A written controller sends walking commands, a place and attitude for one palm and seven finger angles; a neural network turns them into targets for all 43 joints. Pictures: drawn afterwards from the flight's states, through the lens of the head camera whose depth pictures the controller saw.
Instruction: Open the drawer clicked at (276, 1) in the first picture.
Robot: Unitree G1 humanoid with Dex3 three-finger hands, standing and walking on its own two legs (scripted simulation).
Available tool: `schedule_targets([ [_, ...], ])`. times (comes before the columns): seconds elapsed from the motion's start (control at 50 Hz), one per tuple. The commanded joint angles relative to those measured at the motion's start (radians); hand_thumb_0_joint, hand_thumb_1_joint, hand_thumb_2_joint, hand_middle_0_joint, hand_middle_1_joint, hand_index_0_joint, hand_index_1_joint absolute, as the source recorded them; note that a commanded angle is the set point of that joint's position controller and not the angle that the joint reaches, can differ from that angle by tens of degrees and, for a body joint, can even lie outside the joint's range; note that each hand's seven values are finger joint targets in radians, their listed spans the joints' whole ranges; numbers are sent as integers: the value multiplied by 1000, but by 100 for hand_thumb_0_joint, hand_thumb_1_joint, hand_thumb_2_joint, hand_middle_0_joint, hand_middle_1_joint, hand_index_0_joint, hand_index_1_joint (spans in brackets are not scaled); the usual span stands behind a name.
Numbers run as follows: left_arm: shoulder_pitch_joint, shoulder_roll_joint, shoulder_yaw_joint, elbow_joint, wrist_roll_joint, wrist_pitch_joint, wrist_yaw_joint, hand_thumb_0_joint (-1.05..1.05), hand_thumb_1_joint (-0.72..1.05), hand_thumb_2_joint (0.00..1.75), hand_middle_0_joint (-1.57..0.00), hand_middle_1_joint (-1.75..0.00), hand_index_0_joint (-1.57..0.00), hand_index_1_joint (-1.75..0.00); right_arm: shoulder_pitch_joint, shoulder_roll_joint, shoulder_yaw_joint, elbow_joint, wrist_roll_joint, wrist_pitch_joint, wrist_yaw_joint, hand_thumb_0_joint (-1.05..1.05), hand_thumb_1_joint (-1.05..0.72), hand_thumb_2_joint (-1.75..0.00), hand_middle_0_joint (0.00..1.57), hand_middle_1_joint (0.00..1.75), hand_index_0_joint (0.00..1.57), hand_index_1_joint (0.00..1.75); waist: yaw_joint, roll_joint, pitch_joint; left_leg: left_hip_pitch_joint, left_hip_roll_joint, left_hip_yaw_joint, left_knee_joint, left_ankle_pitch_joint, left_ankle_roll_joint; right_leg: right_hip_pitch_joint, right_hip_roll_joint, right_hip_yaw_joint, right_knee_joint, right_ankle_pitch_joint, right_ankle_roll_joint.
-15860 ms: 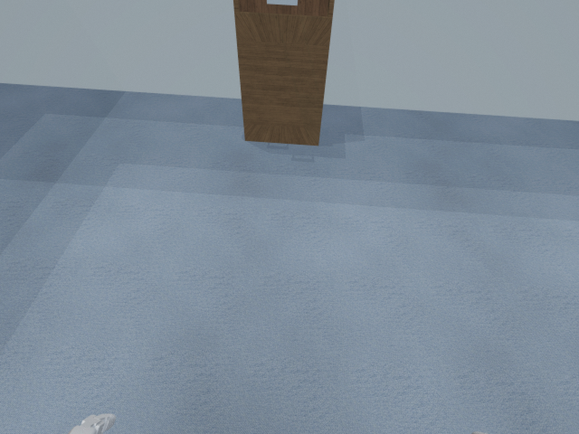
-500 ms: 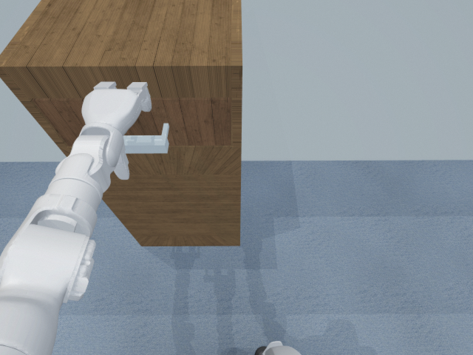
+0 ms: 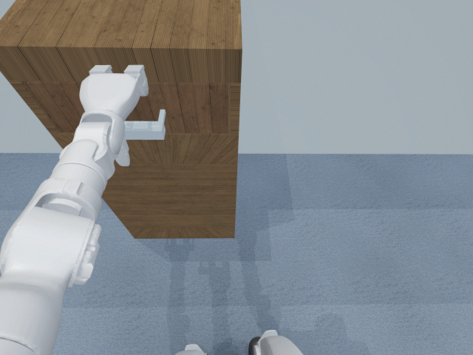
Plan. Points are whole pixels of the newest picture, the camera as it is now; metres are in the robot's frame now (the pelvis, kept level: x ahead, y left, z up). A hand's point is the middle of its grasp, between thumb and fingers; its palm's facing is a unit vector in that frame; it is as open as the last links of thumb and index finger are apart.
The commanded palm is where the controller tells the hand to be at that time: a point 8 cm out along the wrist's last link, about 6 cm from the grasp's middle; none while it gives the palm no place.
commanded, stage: lower the fingers behind the handle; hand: left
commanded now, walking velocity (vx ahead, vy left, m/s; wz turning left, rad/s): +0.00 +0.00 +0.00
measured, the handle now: (133, 122) +0.56 +0.17 +0.02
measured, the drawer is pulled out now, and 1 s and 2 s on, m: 0.00 0.00 0.00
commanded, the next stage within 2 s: lift the fingers back up to retry in 1.06 s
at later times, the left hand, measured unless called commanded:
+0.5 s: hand (123, 118) +0.52 +0.17 +0.08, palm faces +0.03 +0.01 -1.00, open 13.8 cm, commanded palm +0.52 +0.19 +0.07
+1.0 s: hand (123, 119) +0.52 +0.17 +0.08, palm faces +0.04 +0.01 -1.00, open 13.8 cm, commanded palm +0.51 +0.19 +0.06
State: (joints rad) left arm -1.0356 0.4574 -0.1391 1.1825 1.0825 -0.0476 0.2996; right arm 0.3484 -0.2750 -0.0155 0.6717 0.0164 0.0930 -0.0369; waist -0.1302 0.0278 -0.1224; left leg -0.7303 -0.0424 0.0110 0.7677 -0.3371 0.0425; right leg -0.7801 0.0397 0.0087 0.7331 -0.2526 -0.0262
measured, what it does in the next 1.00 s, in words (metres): stands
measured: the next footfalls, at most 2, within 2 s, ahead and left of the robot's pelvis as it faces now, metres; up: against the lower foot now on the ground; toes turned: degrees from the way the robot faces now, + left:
none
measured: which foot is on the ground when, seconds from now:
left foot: down 0.00-1.00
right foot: down 0.00-1.00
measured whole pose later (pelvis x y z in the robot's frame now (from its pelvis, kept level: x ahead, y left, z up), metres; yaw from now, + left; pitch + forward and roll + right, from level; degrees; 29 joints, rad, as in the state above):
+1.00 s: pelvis -0.04 +0.01 -0.03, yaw +0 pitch +21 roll +0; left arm -1.16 0.52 -0.18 1.16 1.06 0.02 0.22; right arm 0.33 -0.28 0.04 0.61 0.05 0.08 -0.09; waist -0.18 0.02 -0.13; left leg -0.97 -0.05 0.03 0.96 -0.36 0.06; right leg -1.01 0.03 0.01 0.91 -0.26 -0.01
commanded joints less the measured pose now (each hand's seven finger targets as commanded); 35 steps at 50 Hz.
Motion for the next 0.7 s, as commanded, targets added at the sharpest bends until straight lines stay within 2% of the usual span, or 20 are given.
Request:
schedule_targets([
  [0.0,-374,217,35,-32,11,62,-24,0,-50,30,-30,-120,-30,-120,122,-160,-52,-65,-5,-13,-14,0,-90,-90,20,30,20,30,-58,-62,-246,61,12,-1,-103,-49,8,157,-9,7,-110,-94,-3],
  [0.02,-389,202,22,-34,8,63,-27,0,-50,30,-30,-120,-30,-120,124,-160,-53,-63,-5,-14,-14,0,-90,-90,20,30,20,30,-64,-54,-246,59,11,-2,-98,-49,8,149,-9,8,-109,-93,-5],
  [0.08,-387,238,32,-1,15,75,-34,0,-50,30,-30,-120,-30,-120,125,-167,-45,-69,0,-15,-22,0,-90,-90,20,30,20,30,-69,-66,-227,16,10,-3,-91,-107,10,124,-11,10,-101,-145,-1],
  [0.12,-394,204,10,1,9,79,-39,0,-50,30,-30,-120,-30,-120,130,-165,-46,-70,0,-18,-23,0,-90,-90,20,30,20,30,-76,-64,-232,12,10,0,-81,-109,11,114,-11,10,-101,-146,-2],
  [0.14,-400,223,18,0,12,78,-40,0,-50,30,-30,-120,-30,-120,134,-167,-44,-70,0,-20,-24,0,-90,-90,20,30,20,30,-76,-51,-240,7,11,-4,-78,-112,11,106,-11,7,-90,-147,-2],
  [0.16,-392,216,12,12,12,81,-44,0,-50,30,-30,-120,-30,-120,136,-168,-44,-71,0,-20,-25,0,-90,-90,20,30,20,30,-80,-74,-248,-2,10,-1,-70,-117,13,108,-11,11,-90,-152,0],
  [0.18,-377,237,27,30,13,85,-47,0,-50,30,-30,-120,-30,-120,135,-171,-41,-74,0,-20,-28,0,-90,-90,20,30,20,30,-77,-78,-240,-15,10,-1,-67,-123,13,106,-13,11,-88,-161,0],
  [0.22,-384,242,21,29,7,88,-57,0,-50,30,-30,-120,-30,-120,133,-171,-37,-79,3,-20,-31,0,-90,-90,20,30,20,30,-77,-72,-239,-34,8,2,-58,-135,13,103,-13,16,-88,-177,0],
  [0.24,-393,249,18,30,11,87,-60,0,-50,30,-30,-120,-30,-120,135,-173,-36,-80,4,-21,-34,0,-90,-90,20,30,20,30,-85,-72,-237,-47,9,2,-53,-147,15,92,-14,17,-83,-190,3],
  [0.26,-376,254,23,39,9,89,-62,0,-50,30,-30,-120,-30,-120,133,-173,-33,-85,6,-21,-36,0,-90,-90,20,30,20,30,-78,-80,-230,-54,7,1,-55,-157,14,92,-14,15,-83,-206,2],
  [0.32,-389,278,28,23,10,83,-73,0,-50,30,-30,-120,-30,-120,131,-174,-31,-95,10,-25,-42,0,-90,-90,20,30,20,30,-79,-85,-242,-70,7,1,-40,-167,17,85,-13,19,-74,-222,1],
  [0.36,-376,260,14,24,13,79,-78,0,-50,30,-30,-120,-30,-120,132,-173,-30,-100,11,-30,-44,0,-90,-90,20,30,20,30,-77,-55,-241,-75,6,1,-35,-175,17,62,-13,16,-62,-227,1],
  [0.42,-390,261,9,10,6,78,-82,0,-50,30,-30,-120,-30,-120,124,-176,-28,-106,16,-37,-48,0,-90,-90,20,30,20,30,-89,-82,-230,-90,8,-4,-28,-203,20,38,-12,16,-60,-262,3],
  [0.44,-394,257,-1,8,8,78,-83,0,-50,30,-30,-120,-30,-120,124,-177,-26,-109,18,-40,-49,0,-90,-90,20,30,20,30,-89,-55,-229,-94,6,-8,-29,-218,20,17,-12,12,-50,-274,2],
  [0.48,-386,251,-3,10,8,84,-84,0,-50,30,-30,-120,-30,-120,123,-177,-26,-108,19,-45,-50,0,-90,-90,20,30,20,30,-90,-49,-226,-90,9,-14,-26,-223,20,-6,-10,6,-37,-271,2],
  [0.52,-394,266,10,7,1,89,-86,0,-50,30,-30,-120,-30,-120,123,-180,-26,-105,17,-47,-51,0,-90,-90,20,30,20,30,-96,-75,-246,-100,12,-14,-18,-222,23,1,-11,7,-33,-270,3],
  [0.56,-391,267,2,6,-1,97,-93,0,-50,30,-30,-120,-30,-120,121,-180,-22,-108,21,-49,-54,0,-90,-90,20,30,20,30,-95,-68,-248,-114,9,-12,-12,-220,23,2,-12,8,-28,-273,5],
  [0.6,-378,285,13,12,-2,103,-101,0,-50,30,-30,-120,-30,-120,116,-181,-20,-113,23,-45,-57,0,-90,-90,20,30,20,30,-89,-84,-258,-126,6,-11,-5,-214,24,14,-13,11,-27,-279,5],
  [0.64,-387,285,5,5,-1,103,-107,0,-50,30,-30,-120,-30,-120,115,-181,-18,-114,25,-44,-59,0,-90,-90,20,30,20,30,-90,-76,-272,-131,6,-12,3,-204,25,10,-12,9,-16,-267,4],
  [0.68,-382,281,3,-1,-6,107,-114,0,-50,30,-30,-120,-30,-120,106,-181,-16,-118,27,-42,-61,0,-90,-90,20,30,20,30,-89,-65,-254,-129,5,-12,-1,-218,23,-3,-13,7,-19,-281,5],
])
